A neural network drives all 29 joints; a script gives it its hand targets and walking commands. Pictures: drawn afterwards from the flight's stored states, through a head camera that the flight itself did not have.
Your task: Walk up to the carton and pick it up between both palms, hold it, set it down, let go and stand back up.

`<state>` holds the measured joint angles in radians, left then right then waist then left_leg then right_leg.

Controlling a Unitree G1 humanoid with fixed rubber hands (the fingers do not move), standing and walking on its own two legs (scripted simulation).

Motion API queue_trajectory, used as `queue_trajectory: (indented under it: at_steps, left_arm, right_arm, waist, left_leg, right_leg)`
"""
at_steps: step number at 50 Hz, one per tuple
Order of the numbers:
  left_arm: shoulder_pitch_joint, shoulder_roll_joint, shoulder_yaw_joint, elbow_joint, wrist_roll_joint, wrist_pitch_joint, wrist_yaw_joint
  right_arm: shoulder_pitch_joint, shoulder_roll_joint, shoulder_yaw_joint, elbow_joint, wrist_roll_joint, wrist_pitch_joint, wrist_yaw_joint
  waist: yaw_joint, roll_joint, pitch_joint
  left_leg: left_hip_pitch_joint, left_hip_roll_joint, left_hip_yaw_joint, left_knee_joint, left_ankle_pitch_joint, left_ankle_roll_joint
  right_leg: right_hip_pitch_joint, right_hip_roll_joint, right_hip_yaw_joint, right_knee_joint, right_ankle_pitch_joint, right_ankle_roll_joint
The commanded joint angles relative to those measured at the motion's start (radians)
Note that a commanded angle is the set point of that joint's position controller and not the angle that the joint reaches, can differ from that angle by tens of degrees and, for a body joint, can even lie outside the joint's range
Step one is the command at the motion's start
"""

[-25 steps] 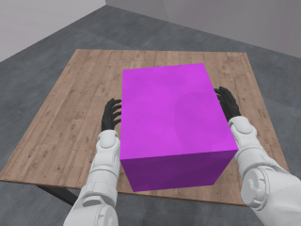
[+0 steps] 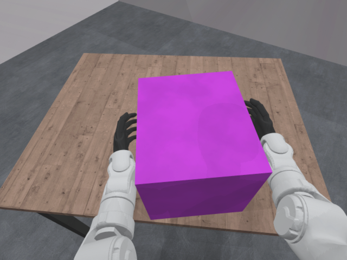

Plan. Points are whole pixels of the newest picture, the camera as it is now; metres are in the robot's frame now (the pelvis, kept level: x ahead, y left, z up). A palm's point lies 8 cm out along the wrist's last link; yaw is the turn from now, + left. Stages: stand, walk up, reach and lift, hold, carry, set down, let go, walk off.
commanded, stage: set down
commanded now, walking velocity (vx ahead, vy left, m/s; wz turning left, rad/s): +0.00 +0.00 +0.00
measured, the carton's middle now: (191, 145) +0.41 -0.01 +0.00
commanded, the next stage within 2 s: none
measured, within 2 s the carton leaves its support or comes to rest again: neither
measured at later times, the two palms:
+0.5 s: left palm (124, 147) +0.40 +0.16 +0.02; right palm (260, 131) +0.44 -0.19 +0.03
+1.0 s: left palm (111, 146) +0.39 +0.19 +0.03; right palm (290, 118) +0.46 -0.25 +0.06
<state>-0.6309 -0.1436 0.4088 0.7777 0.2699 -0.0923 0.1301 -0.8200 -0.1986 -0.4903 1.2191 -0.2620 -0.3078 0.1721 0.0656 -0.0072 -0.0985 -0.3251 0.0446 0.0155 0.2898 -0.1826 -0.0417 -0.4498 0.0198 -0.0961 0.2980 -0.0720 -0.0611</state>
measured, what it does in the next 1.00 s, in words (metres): stands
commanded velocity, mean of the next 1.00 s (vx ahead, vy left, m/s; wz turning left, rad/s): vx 0.00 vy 0.00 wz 0.00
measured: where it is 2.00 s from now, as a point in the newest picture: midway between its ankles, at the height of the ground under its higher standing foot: outside the picture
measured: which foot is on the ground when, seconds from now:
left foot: down 0.00-1.00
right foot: down 0.00-1.00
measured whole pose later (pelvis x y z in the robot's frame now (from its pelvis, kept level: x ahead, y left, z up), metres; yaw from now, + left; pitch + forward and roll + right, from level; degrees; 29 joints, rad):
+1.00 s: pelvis -0.01 -0.01 -0.02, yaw -4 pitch +22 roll +0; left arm -0.73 0.11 0.06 0.93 -0.18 -0.10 0.19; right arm -0.99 -0.56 0.22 1.34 0.50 -0.20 0.17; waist 0.18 0.01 -0.21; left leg -0.65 0.09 0.05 0.54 -0.28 -0.06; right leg -0.75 0.06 -0.06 0.45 -0.09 -0.08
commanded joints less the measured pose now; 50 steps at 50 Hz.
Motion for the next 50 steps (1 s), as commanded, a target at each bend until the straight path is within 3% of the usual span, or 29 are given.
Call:
queue_trajectory:
  at_steps: [1,7,11,14,17,21,27,31,35,36,39,46,50]
  left_arm:
    - [-0.396,-0.310,-0.219,-0.008,0.032,-0.001,-0.080]
    - [-0.373,-0.277,-0.206,-0.018,0.039,0.004,-0.075]
    - [-0.361,-0.101,-0.178,-0.046,0.014,-0.001,-0.028]
    - [-0.397,0.044,-0.250,-0.032,-0.093,-0.008,0.049]
    - [-0.447,0.078,-0.310,-0.014,-0.190,-0.012,0.105]
    - [-0.469,0.116,-0.338,-0.003,-0.279,-0.057,0.132]
    - [-0.445,0.202,-0.294,0.019,-0.298,-0.111,0.108]
    - [-0.407,0.226,-0.296,0.032,-0.317,-0.107,0.088]
    - [-0.428,0.269,-0.293,0.021,-0.342,-0.106,0.076]
    - [-0.445,0.284,-0.292,0.007,-0.355,-0.105,0.075]
    - [-0.470,0.315,-0.310,-0.014,-0.402,-0.108,0.070]
    - [-0.544,0.377,-0.339,-0.038,-0.447,-0.058,0.061]
    - [-0.553,0.400,-0.341,-0.121,-0.469,-0.003,0.068]
  right_arm:
    - [-0.403,0.335,0.159,-0.044,-0.050,-0.025,0.099]
    - [-0.370,0.287,0.146,-0.035,-0.042,-0.019,0.095]
    - [-0.348,0.070,0.137,-0.031,0.026,-0.016,0.054]
    - [-0.420,-0.125,0.236,-0.014,0.179,-0.011,-0.005]
    - [-0.498,-0.169,0.378,-0.029,0.326,0.012,-0.035]
    - [-0.558,-0.259,0.466,-0.071,0.446,-0.002,-0.053]
    - [-0.566,-0.395,0.549,-0.024,0.556,-0.033,-0.080]
    - [-0.555,-0.452,0.587,0.063,0.610,-0.031,-0.072]
    - [-0.572,-0.475,0.634,0.075,0.661,-0.022,-0.052]
    - [-0.591,-0.480,0.654,0.059,0.683,-0.016,-0.044]
    - [-0.616,-0.498,0.674,0.005,0.718,0.000,-0.025]
    - [-0.645,-0.530,0.695,-0.031,0.778,0.067,0.000]
    - [-0.657,-0.570,0.678,-0.112,0.794,0.099,0.005]
  waist:
    - [0.007,-0.092,-0.360]
    - [-0.002,-0.078,-0.346]
    - [0.000,-0.066,-0.373]
    - [0.009,-0.046,-0.428]
    - [0.048,-0.048,-0.486]
    - [0.077,-0.060,-0.674]
    - [0.094,-0.099,-0.793]
    - [0.074,-0.142,-0.734]
    - [0.083,-0.161,-0.712]
    - [0.102,-0.161,-0.722]
    - [0.106,-0.186,-0.757]
    - [0.112,-0.140,-0.780]
    - [0.112,-0.135,-0.839]
  left_leg:
    - [-0.064,-0.027,0.069,-0.034,0.099,0.066]
    - [-0.039,-0.028,0.068,-0.026,0.115,0.054]
    - [-0.024,-0.028,0.073,-0.014,0.156,0.044]
    - [-0.076,-0.025,0.068,0.014,0.152,0.034]
    - [-0.139,-0.016,0.064,0.045,0.116,0.036]
    - [-0.160,-0.014,0.063,0.118,0.234,0.008]
    - [-0.242,-0.017,0.076,0.180,0.404,-0.029]
    - [-0.282,-0.011,0.078,0.184,0.383,-0.025]
    - [-0.338,-0.014,0.084,0.184,0.322,-0.016]
    - [-0.366,-0.016,0.086,0.187,0.317,-0.012]
    - [-0.418,-0.018,0.090,0.197,0.260,-0.002]
    - [-0.500,-0.026,0.084,0.202,0.160,0.002]
    - [-0.463,-0.023,0.072,0.207,0.197,-0.001]
  right_leg:
    - [0.389,-0.044,0.027,0.021,0.113,0.079]
    - [0.375,-0.037,0.023,0.024,0.130,0.077]
    - [0.379,-0.027,0.040,0.033,0.169,0.075]
    - [0.361,-0.010,0.068,0.046,0.171,0.058]
    - [0.331,0.002,0.085,0.060,0.100,0.037]
    - [0.364,0.023,0.093,0.119,0.238,0.034]
    - [0.503,0.044,0.108,0.211,0.549,0.047]
    - [0.503,0.053,0.118,0.226,0.577,0.044]
    - [0.521,0.048,0.134,0.237,0.548,0.046]
    - [0.532,0.046,0.140,0.244,0.540,0.046]
    - [0.525,0.041,0.146,0.253,0.476,0.054]
    - [0.529,0.015,0.170,0.260,0.375,0.051]
    - [0.521,0.018,0.171,0.253,0.362,0.053]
